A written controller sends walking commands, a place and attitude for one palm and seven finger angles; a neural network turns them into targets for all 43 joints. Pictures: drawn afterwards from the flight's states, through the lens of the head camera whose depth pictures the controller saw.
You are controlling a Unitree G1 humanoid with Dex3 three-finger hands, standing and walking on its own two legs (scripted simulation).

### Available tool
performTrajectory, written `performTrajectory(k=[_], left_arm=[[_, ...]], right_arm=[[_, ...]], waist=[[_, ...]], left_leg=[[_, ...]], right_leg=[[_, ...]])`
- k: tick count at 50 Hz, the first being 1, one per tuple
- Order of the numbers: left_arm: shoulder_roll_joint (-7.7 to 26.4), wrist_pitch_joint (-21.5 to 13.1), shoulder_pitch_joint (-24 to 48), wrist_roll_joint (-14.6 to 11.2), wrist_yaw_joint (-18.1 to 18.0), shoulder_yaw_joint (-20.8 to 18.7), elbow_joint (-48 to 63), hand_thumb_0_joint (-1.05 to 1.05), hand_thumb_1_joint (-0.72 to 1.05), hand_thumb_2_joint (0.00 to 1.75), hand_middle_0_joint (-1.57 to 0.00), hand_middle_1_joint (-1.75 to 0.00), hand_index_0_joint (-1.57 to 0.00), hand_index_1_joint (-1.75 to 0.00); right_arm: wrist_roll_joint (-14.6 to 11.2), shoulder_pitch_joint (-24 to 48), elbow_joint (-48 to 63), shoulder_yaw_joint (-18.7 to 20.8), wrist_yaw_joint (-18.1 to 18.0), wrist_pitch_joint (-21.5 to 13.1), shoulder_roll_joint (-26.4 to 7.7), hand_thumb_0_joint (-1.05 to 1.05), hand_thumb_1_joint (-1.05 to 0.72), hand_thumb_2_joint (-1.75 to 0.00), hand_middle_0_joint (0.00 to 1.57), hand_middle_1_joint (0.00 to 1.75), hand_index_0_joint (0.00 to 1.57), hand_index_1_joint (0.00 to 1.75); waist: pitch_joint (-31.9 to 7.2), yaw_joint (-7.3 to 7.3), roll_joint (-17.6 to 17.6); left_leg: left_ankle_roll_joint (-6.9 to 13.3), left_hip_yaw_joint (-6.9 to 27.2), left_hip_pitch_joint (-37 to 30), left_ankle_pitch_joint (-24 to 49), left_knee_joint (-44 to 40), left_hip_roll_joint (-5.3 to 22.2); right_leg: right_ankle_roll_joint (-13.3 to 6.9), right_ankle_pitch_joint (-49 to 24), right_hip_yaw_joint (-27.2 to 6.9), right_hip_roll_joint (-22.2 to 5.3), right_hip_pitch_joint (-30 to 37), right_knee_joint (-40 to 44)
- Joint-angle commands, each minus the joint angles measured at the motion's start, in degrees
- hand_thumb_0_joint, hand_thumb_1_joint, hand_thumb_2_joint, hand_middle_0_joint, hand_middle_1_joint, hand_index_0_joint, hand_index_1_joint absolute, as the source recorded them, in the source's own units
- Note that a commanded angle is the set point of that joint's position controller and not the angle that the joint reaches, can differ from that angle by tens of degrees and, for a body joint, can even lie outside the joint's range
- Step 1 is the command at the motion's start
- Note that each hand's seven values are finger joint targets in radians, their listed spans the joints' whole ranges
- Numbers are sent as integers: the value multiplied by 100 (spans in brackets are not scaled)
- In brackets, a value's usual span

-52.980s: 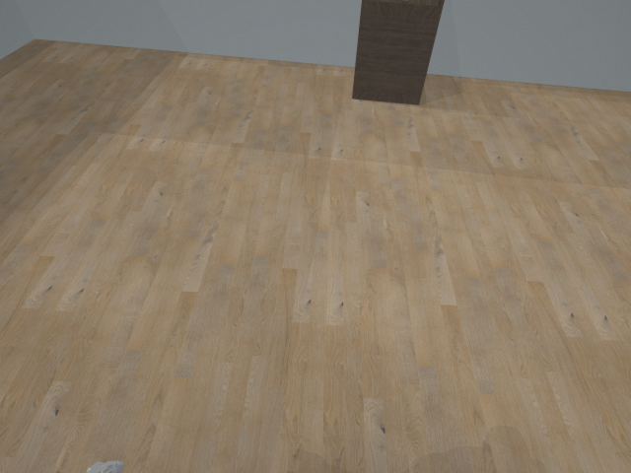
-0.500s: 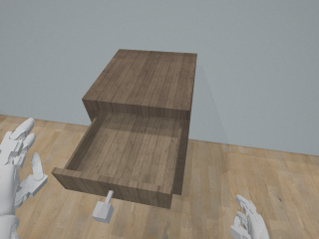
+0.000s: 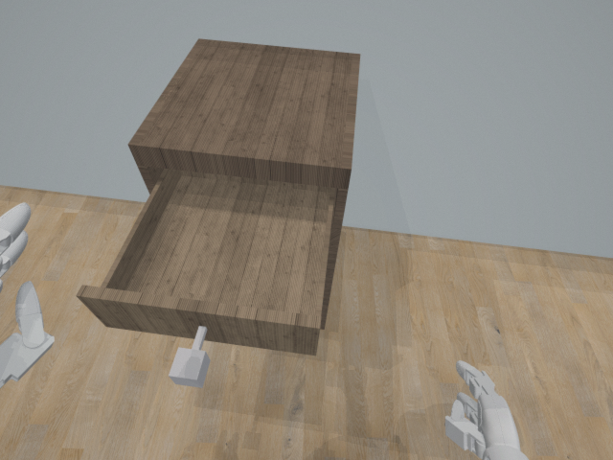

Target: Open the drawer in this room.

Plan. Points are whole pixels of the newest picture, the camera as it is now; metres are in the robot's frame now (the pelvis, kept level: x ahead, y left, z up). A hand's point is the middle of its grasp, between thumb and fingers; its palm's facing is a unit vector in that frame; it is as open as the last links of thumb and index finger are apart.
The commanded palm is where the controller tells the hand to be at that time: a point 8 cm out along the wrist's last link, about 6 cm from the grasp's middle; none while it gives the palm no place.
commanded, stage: step back with the hand held close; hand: left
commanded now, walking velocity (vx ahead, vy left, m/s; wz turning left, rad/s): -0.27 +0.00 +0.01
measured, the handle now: (194, 353) +0.29 +0.20 -0.13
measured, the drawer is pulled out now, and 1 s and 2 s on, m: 0.30 0.30 0.30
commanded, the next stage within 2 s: stop stepping back and stand still in 0.80 s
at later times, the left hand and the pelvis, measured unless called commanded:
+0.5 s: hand (34, 416) +0.14 +0.22 +0.16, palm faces +0.33 -0.82 -0.46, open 7.4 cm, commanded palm +0.06 +0.27 +0.18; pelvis -0.07 -0.01 -0.01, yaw +0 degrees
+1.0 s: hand out of the picture +0.03 +0.17 +0.16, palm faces +0.27 -0.84 -0.48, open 7.4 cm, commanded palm -0.04 +0.22 +0.18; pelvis -0.18 -0.05 +0.00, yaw -2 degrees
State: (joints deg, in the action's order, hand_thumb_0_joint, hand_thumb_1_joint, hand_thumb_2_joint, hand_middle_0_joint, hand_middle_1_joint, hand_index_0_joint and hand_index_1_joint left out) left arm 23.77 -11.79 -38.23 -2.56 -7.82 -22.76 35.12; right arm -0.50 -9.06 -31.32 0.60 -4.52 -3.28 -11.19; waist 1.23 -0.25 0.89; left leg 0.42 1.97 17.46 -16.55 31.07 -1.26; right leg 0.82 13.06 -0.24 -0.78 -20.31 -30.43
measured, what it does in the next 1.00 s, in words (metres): walks backwards: left foot, then right foot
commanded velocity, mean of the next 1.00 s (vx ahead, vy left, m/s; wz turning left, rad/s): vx -0.29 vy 0.02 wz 0.00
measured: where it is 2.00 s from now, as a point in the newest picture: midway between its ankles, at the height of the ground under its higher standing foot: outside the picture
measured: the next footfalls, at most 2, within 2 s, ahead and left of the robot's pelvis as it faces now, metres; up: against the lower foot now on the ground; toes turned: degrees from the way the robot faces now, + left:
left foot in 0.66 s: -0.04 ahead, +0.12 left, +0.00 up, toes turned +1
right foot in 0.94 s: -0.18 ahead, -0.15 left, +0.00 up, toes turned -3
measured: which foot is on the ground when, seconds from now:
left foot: down 0.00-0.48, up 0.50-0.64, down 0.66-0.96, up 0.98-1.00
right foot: down 0.00-0.66, up 0.68-0.92, down 0.94-1.00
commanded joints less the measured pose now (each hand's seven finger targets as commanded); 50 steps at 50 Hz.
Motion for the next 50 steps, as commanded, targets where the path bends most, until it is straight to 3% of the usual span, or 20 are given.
performTrajectory(k=[1, 7, 11, 14, 19, 21, 24, 25, 27, 30, 32, 33, 35, 39, 44, 46, 47, 48, 49, 50], left_arm=[[718, -371, 56, 17, -218, -667, 1138, 0, 90, 90, -20, -30, -20, -30], [671, -465, 333, 23, -262, -463, 1077, 0, 90, 90, -20, -30, -20, -30], [826, -503, 410, 75, -322, -587, 1211, 0, 90, 90, -20, -30, -20, -30], [603, -500, 287, 172, -413, -535, 1269, 0, 90, 90, -20, -30, -20, -30], [592, -561, 42, 4, -283, -564, 1218, 0, 90, 90, -20, -30, -20, -30], [645, -583, 132, -8, -247, -553, 1325, 0, 90, 90, -20, -30, -20, -30], [768, -549, 94, -108, -159, -572, 1094, 0, 90, 90, -20, -30, -20, -30], [848, -548, 63, -101, -175, -632, 1029, 0, 90, 90, -20, -30, -20, -30], [785, -449, -106, -29, -207, -716, 822, 0, 90, 90, -20, -30, -20, -30], [740, -443, 16, 11, -212, -632, 1093, 0, 90, 90, -20, -30, -20, -30], [899, -567, 260, 63, -204, -622, 1600, 0, 90, 90, -20, -30, -20, -30], [862, -636, 169, -29, -164, -587, 1715, 0, 90, 90, -20, -30, -20, -30], [765, -583, -3, -106, -226, -678, 1723, 0, 90, 90, -20, -30, -20, -30], [428, -467, 167, -86, -173, -359, 1586, 0, 90, 90, -20, -30, -20, -30], [590, -439, 458, -156, -57, -428, 1300, 0, 90, 90, -20, -30, -20, -30], [876, -478, 195, -112, 1, -720, 1224, 0, 90, 90, -20, -30, -20, -30], [895, -509, 79, -113, 1, -735, 1175, 0, 90, 90, -20, -30, -20, -30], [958, -471, -4, -87, -36, -668, 1204, 0, 90, 90, -20, -30, -20, -30], [916, -382, -73, -138, -91, -670, 1184, 0, 90, 90, -20, -30, -20, -30], [885, -337, -256, -129, -158, -811, 974, 0, 90, 90, -20, -30, -20, -30]], right_arm=[[38, 447, 850, 254, -54, -360, -763, 0, -90, -90, 20, 30, 20, 30], [25, 276, 762, 239, 3, -403, -753, 0, -90, -90, 20, 30, 20, 30], [26, 459, 788, 206, -32, -432, -798, 0, -90, -90, 20, 30, 20, 30], [121, 421, 842, 190, -102, -522, -770, 0, -90, -90, 20, 30, 20, 30], [175, 346, 665, 207, -21, -644, -721, 0, -90, -90, 20, 30, 20, 30], [136, 317, 570, 242, 9, -639, -768, 0, -90, -90, 20, 30, 20, 30], [-57, 349, 601, 339, 141, -546, -668, 0, -90, -90, 20, 30, 20, 30], [-65, 440, 572, 359, 147, -487, -652, 0, -90, -90, 20, 30, 20, 30], [-13, 560, 628, 198, 112, -362, -445, 0, -90, -90, 20, 30, 20, 30], [26, 530, 518, 102, -11, -219, -532, 0, -90, -90, 20, 30, 20, 30], [64, 576, 608, 293, 4, -330, -740, 0, -90, -90, 20, 30, 20, 30], [59, 412, 620, 355, 83, -494, -738, 0, -90, -90, 20, 30, 20, 30], [261, 289, 533, 324, 53, -684, -585, 0, -90, -90, 20, 30, 20, 30], [125, 319, 237, 348, 203, -768, -700, 0, -90, -90, 20, 30, 20, 30], [90, 544, 295, 209, 254, -783, -782, 0, -90, -90, 20, 30, 20, 30], [24, 520, 394, 219, 274, -711, -791, 0, -90, -90, 20, 30, 20, 30], [-34, 405, 456, 197, 294, -625, -692, 0, -90, -90, 20, 30, 20, 30], [-104, 246, 569, 219, 295, -537, -582, 0, -90, -90, 20, 30, 20, 30], [-177, 380, 632, 270, 280, -511, -632, 0, -90, -90, 20, 30, 20, 30], [-136, 367, 589, 187, 227, -419, -504, 0, -90, -90, 20, 30, 20, 30]], waist=[[-874, 3, -598], [-617, -88, 274], [-446, -38, -481], [-607, -8, -1187], [-821, 27, -1035], [-1195, -15, -544], [-1325, -46, 850], [-1218, 25, 1039], [-935, 6, 956], [-734, -143, 176], [-974, 3, -1426], [-1206, 23, -1344], [-1085, -47, -1480], [-962, 16, -1331], [-786, 66, -1245], [-888, 109, -825], [-904, 25, -155], [-1088, -72, 1114], [-1008, 1, 1356], [-1080, -92, 1007]], left_leg=[[228, 412, 958, 1102, -666, 829], [104, 173, 437, -492, 147, 223], [207, 484, 693, -670, -847, 594], [473, 1078, 1942, -123, -1462, 1255], [474, 924, 1247, 1881, -739, 1329], [275, 654, 754, 2332, -123, 1096], [-139, -90, 612, -338, 1636, -13], [-133, 50, 711, -971, 2501, -83], [-99, 313, 829, -1289, 2312, 168], [-53, -158, 99, 170, -847, 172], [446, 1038, 24, 2695, -1333, 1707], [701, 962, -189, 3256, -1225, 2015], [1024, 1343, 224, 3556, -1173, 2240], [742, 524, -733, 4085, -716, 1873], [604, 671, 53, 1967, -761, 1765], [324, 190, 211, 740, -312, 1260], [29, -390, 260, -259, 386, 727], [-188, -633, 765, -619, 1700, 64], [-139, -94, 1061, -932, 2884, -60], [-167, 55, 1301, -837, 3287, 103]], right_leg=[[-151, -1059, -234, -283, 1291, -216], [-500, 581, -1095, -880, 0, 1172], [-209, 1126, -629, -371, 75, 824], [-4, 100, 78, 203, 1406, -729], [-128, -23, -162, 18, 1043, -552], [-294, -1255, -516, -265, 1081, -114], [-1011, -1744, -1986, -1776, 501, 1169], [-1235, -1287, -1997, -2051, 253, 1398], [-1244, -1847, -1615, -1873, 221, 1156], [-457, -1977, -559, -852, 367, 320], [51, -28, 34, -58, 210, -1204], [26, 1284, -90, 95, 0, -2016], [24, 1785, -333, 184, -361, -3232], [39, 1386, -29, 100, -502, -2087], [55, 644, 98, 96, 584, -100], [44, -235, 206, -32, 1001, 944], [-136, -492, -93, -518, 865, 1370], [-668, -1135, -1610, -1579, 836, 1607], [-919, -1812, -1866, -2010, 706, 1461], [-1073, -2175, -1497, -1979, 955, 1167]])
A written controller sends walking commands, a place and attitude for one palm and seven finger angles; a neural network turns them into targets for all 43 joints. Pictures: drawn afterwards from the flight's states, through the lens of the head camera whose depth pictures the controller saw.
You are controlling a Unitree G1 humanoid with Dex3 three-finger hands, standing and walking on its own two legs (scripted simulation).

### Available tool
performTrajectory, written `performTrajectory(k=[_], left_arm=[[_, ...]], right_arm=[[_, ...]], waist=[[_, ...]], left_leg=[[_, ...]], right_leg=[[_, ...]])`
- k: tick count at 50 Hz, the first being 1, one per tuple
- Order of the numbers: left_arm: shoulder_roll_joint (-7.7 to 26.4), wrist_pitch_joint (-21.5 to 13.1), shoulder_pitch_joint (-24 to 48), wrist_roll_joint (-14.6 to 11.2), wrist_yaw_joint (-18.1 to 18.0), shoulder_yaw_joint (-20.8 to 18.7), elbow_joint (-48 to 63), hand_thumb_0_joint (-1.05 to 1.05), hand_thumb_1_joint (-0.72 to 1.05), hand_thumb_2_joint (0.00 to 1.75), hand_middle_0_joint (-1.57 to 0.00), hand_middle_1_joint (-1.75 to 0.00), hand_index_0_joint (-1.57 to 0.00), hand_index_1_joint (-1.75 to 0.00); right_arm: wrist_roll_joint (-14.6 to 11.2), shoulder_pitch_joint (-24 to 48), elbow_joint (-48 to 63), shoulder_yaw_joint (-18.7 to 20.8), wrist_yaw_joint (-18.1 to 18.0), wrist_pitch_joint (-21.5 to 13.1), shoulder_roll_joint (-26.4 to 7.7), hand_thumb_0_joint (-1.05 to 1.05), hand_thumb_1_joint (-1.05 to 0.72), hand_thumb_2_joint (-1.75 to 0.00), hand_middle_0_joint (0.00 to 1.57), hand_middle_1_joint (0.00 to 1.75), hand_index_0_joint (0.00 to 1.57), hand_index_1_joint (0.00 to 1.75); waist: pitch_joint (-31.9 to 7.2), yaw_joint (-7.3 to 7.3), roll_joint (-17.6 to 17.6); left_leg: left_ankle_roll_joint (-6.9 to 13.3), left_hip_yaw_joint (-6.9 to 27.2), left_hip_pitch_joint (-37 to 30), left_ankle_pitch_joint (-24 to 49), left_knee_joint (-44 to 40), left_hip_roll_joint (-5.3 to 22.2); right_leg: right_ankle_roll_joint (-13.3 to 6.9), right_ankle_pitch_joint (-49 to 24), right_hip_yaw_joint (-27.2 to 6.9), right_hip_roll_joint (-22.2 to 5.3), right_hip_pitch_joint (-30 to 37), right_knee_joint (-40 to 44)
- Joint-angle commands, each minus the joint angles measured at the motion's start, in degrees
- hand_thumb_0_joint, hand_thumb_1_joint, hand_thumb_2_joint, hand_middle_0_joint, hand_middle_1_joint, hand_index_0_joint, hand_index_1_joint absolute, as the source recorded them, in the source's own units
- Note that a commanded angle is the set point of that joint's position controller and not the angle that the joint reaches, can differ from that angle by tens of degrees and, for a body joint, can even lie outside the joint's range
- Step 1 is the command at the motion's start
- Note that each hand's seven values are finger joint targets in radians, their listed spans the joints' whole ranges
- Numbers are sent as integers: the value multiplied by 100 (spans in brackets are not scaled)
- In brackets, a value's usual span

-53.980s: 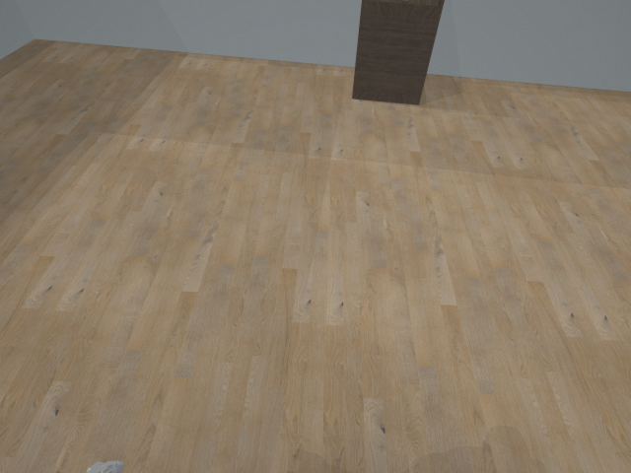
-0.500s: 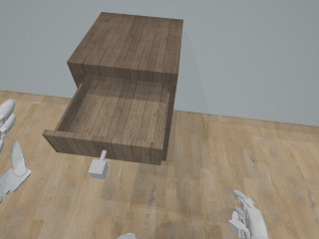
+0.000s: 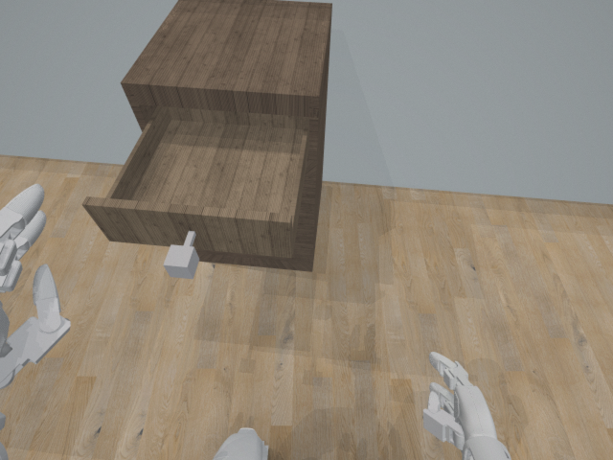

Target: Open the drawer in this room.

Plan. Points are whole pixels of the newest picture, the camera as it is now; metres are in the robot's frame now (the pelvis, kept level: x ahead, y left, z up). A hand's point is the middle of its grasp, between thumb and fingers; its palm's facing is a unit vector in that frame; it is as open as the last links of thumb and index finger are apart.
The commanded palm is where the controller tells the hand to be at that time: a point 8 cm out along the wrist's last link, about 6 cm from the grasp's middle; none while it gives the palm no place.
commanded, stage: stop stepping back and stand still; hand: left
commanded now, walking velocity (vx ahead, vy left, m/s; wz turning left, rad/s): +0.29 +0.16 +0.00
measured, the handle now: (185, 251) +0.46 +0.26 -0.12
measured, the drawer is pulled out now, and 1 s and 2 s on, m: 0.30 0.30 0.30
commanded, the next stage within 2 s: let the arm hang, fingers relaxed in 0.96 s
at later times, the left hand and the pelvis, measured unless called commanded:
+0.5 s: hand out of the picture +0.13 +0.25 +0.17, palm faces +0.39 -0.80 -0.46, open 7.4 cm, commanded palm +0.08 +0.29 +0.19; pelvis -0.04 +0.00 +0.01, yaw +2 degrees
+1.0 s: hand out of the picture +0.16 +0.26 +0.16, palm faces +0.33 -0.82 -0.47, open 7.4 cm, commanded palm +0.09 +0.30 +0.19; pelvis -0.03 +0.02 +0.01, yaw +2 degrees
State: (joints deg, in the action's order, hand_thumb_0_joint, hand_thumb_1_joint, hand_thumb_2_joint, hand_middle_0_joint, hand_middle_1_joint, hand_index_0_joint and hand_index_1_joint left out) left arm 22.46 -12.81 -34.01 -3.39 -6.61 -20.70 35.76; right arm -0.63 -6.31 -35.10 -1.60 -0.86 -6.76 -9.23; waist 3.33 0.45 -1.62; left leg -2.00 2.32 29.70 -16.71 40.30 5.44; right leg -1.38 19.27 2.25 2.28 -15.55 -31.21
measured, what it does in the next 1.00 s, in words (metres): steps on the spot: left foot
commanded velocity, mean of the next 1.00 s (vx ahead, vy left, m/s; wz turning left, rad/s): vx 0.07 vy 0.02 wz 0.00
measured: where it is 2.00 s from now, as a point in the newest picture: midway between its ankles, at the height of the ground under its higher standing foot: outside the picture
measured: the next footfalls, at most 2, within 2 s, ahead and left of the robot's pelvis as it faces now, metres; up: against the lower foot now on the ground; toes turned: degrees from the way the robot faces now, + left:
left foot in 0.24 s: -0.04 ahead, +0.13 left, +0.00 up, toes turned +5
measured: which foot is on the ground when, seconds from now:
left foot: up 0.00-0.22, down 0.24-1.00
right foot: down 0.00-1.00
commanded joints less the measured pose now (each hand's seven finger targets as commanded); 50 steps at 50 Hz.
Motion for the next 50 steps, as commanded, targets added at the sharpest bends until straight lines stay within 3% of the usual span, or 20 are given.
performTrajectory(k=[1, 2, 3, 5, 7, 9, 10, 12, 14, 18, 20, 23, 27, 28, 34, 41, 43, 46, 50], left_arm=[[1010, -204, -778, -13, -319, -1080, 902, 0, 90, 90, -20, -30, -20, -30], [932, -209, -804, 13, -351, -1018, 862, 0, 90, 90, -20, -30, -20, -30], [915, -226, -762, 54, -383, -986, 776, 0, 90, 90, -20, -30, -20, -30], [863, -253, -555, 119, -427, -854, 673, 0, 90, 90, -20, -30, -20, -30], [799, -251, -444, 160, -433, -708, 580, 0, 90, 90, -20, -30, -20, -30], [776, -278, -409, 166, -410, -569, 763, 0, 90, 90, -20, -30, -20, -30], [846, -325, -384, 145, -391, -581, 909, 0, 90, 90, -20, -30, -20, -30], [991, -350, -491, 118, -328, -682, 1091, 0, 90, 90, -20, -30, -20, -30], [988, -345, -627, 152, -357, -808, 1039, 0, 90, 90, -20, -30, -20, -30], [882, -367, -481, 123, -400, -761, 922, 0, 90, 90, -20, -30, -20, -30], [809, -358, -348, 122, -406, -696, 771, 0, 90, 90, -20, -30, -20, -30], [686, -322, -175, 135, -399, -560, 632, 0, 90, 90, -20, -30, -20, -30], [720, -279, 74, 150, -396, -541, 729, 0, 90, 90, -20, -30, -20, -30], [691, -254, -15, 139, -392, -545, 636, 0, 90, 90, -20, -30, -20, -30], [686, -242, -130, 104, -345, -519, 879, 0, 90, 90, -20, -30, -20, -30], [775, -244, -447, 57, -321, -693, 976, 0, 90, 90, -20, -30, -20, -30], [748, -251, -531, 63, -308, -665, 1015, 0, 90, 90, -20, -30, -20, -30], [744, -231, -549, 33, -287, -665, 1005, 0, 90, 90, -20, -30, -20, -30], [745, -249, -582, 34, -279, -674, 1005, 0, 90, 90, -20, -30, -20, -30]], right_arm=[[-83, 130, 1028, 334, -148, 23, -658, 0, -90, -90, 20, 30, 20, 30], [-78, 209, 1067, 306, -222, 87, -593, 0, -90, -90, 20, 30, 20, 30], [-61, 262, 1038, 310, -287, 101, -631, 0, -90, -90, 20, 30, 20, 30], [-16, 259, 990, 308, -358, 12, -727, 0, -90, -90, 20, 30, 20, 30], [-11, 96, 906, 328, -370, -104, -807, 0, -90, -90, 20, 30, 20, 30], [-12, -65, 886, 395, -350, -229, -909, 0, -90, -90, 20, 30, 20, 30], [-8, -83, 909, 444, -343, -286, -981, 0, -90, -90, 20, 30, 20, 30], [-75, -47, 1023, 552, -308, -303, -1149, 0, -90, -90, 20, 30, 20, 30], [-68, -97, 945, 458, -282, -254, -945, 0, -90, -90, 20, 30, 20, 30], [-40, -148, 899, 472, -315, -294, -994, 0, -90, -90, 20, 30, 20, 30], [-27, -157, 873, 464, -313, -313, -995, 0, -90, -90, 20, 30, 20, 30], [-5, -172, 852, 422, -323, -310, -971, 0, -90, -90, 20, 30, 20, 30], [7, -76, 842, 350, -325, -303, -935, 0, -90, -90, 20, 30, 20, 30], [4, -87, 838, 337, -315, -292, -903, 0, -90, -90, 20, 30, 20, 30], [-8, -59, 895, 305, -243, -227, -857, 0, -90, -90, 20, 30, 20, 30], [-37, -33, 981, 355, -250, -78, -854, 0, -90, -90, 20, 30, 20, 30], [-39, -39, 1013, 361, -239, -39, -861, 0, -90, -90, 20, 30, 20, 30], [-53, 11, 1059, 386, -258, 3, -867, 0, -90, -90, 20, 30, 20, 30], [-46, 27, 1084, 393, -265, 32, -888, 0, -90, -90, 20, 30, 20, 30]], waist=[[-1418, -175, 861], [-1141, -223, 766], [-989, -217, 884], [-781, -167, 1096], [-635, -185, 978], [-619, -190, 553], [-665, -158, 304], [-863, -86, -141], [-864, -151, -534], [-527, -182, 65], [-346, -199, 191], [-239, -223, 100], [-346, -206, -206], [-435, -191, -107], [-689, -172, -112], [-1022, -167, -160], [-1069, -163, -315], [-974, -157, -152], [-987, -148, -243]], left_leg=[[67, 56, 95, -793, 2191, -513], [70, 7, -69, -740, 1732, -446], [114, -60, -314, -748, 1226, -400], [227, -296, -670, -714, 306, -451], [334, -430, -1160, -415, -942, -469], [438, -456, -1679, 89, -2058, -416], [518, -308, -1748, 379, -2303, -179], [569, -21, -1896, 1247, -2125, 203], [557, -5, -1620, 960, -2091, 115], [545, -39, -1094, -254, -1927, -55], [550, -96, -1045, -603, -1816, -133], [570, -55, -1117, -560, -1918, -80], [574, 148, -1131, -15, -2109, 122], [563, 127, -1159, 222, -2067, 137], [369, -133, -1374, 1239, -1810, -60], [242, -230, -1758, 2403, -1667, -75], [226, -230, -1776, 2612, -1677, -52], [218, -209, -1766, 2418, -1759, -57], [231, -211, -1697, 2259, -1798, -75]], right_leg=[[-880, -2748, -1531, -2141, 617, 1069], [-771, -2631, -1309, -1977, 452, 1112], [-673, -2193, -1210, -1908, 284, 1217], [-593, -1343, -1169, -1810, 230, 1436], [-449, -835, -1161, -1727, 285, 1520], [-202, -795, -1032, -1473, 498, 1318], [-46, -998, -888, -1245, 710, 1069], [153, -1445, -635, -871, 874, 658], [111, -1230, -392, -738, 887, 558], [5, -282, -698, -720, 709, 872], [-64, 237, -926, -780, 430, 1103], [-93, 245, -850, -708, 270, 1005], [-6, -740, -467, -511, 535, 583], [10, -1045, -426, -510, 658, 529], [0, -2129, -382, -607, 1059, 587], [27, -3058, -193, -579, 1277, 477], [42, -3077, -122, -566, 1329, 418], [78, -2837, -94, -530, 1212, 511], [94, -2761, -102, -544, 1265, 539]])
